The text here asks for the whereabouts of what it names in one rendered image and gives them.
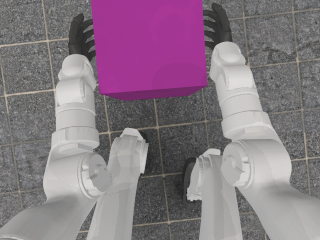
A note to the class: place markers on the right robot hand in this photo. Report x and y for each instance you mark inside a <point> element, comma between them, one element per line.
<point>221,26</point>

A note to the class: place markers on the left robot hand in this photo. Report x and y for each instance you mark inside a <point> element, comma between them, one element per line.
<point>77,39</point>

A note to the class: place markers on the left robot forearm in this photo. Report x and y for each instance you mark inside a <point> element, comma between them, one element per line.
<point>74,110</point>

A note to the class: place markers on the carton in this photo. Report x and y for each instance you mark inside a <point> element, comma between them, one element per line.
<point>148,49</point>

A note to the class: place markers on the left robot thigh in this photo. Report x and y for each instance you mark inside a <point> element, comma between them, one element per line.
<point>114,211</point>

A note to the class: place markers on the robot right shin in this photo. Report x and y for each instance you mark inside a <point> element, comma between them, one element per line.
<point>192,192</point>

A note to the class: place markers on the right robot forearm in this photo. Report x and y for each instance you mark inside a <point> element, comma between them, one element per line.
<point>243,117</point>

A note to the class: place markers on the right robot upper arm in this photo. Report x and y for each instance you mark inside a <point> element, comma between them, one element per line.
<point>261,170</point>

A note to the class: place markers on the left robot upper arm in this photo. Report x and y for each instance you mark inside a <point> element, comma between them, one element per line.
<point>73,185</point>

